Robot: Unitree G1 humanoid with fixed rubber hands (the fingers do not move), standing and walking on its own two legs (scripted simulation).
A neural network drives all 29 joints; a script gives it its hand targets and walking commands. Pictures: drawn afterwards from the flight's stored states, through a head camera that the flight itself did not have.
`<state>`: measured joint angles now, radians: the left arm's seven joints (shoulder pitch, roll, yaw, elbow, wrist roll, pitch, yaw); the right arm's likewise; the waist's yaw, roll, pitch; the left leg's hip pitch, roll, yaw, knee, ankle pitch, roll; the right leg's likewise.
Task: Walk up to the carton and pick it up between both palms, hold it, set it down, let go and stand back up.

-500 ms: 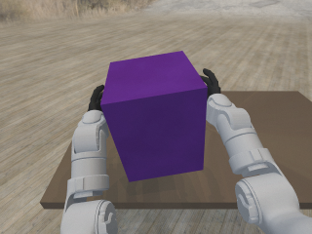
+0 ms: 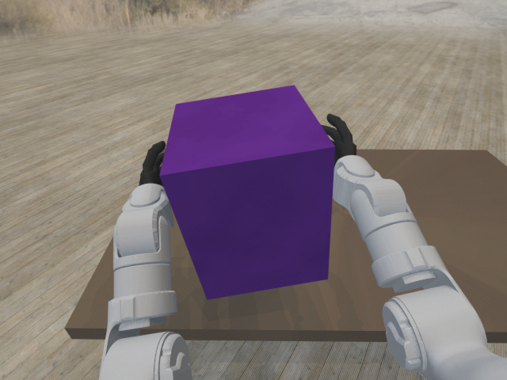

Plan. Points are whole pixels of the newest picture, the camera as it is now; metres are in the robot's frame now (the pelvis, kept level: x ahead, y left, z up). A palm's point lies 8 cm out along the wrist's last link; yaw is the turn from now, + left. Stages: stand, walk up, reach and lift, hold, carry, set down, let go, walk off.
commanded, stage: hold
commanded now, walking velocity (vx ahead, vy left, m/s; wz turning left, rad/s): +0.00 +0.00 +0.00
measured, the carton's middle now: (251, 190) +0.37 +0.01 +0.18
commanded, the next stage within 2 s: set down in 1.42 s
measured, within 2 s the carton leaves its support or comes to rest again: neither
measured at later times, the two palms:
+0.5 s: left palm (160, 182) +0.37 +0.15 +0.21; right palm (345, 158) +0.37 -0.14 +0.23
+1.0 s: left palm (158, 183) +0.36 +0.15 +0.21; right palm (347, 161) +0.37 -0.14 +0.23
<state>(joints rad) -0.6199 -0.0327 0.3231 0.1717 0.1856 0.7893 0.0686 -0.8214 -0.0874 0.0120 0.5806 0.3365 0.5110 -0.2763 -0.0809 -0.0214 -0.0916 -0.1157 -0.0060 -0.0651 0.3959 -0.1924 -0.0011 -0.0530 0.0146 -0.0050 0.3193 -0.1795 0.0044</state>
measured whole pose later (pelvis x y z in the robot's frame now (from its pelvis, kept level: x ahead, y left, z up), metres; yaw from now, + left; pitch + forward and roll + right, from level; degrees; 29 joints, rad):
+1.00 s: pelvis -0.01 +0.00 +0.00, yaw -1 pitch -3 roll -1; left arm -0.69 -0.01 0.31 0.26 0.17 0.77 0.08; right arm -0.85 -0.09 -0.02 0.61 0.31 0.52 -0.27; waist -0.07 -0.01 -0.11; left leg -0.16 -0.01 -0.06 0.39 -0.17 0.00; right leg -0.11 0.01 0.01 0.32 -0.16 0.01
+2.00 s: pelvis +0.01 +0.01 +0.00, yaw +0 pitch -6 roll -1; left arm -0.67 -0.02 0.31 0.46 0.26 0.41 0.04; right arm -0.71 0.02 -0.17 0.79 0.07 0.03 -0.17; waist -0.08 -0.07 0.02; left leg -0.07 -0.01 -0.07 0.36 -0.19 0.01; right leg 0.01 0.01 -0.01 0.24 -0.15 0.01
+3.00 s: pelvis +0.02 +0.00 +0.00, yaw -2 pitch +0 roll -1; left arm -0.76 -0.03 0.39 0.79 0.29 0.19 0.05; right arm -0.76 0.05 -0.39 0.93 -0.16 -0.06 -0.11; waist -0.04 -0.05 -0.02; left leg -0.14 0.00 -0.01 0.32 -0.18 0.01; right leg -0.09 0.01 0.00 0.24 -0.15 0.01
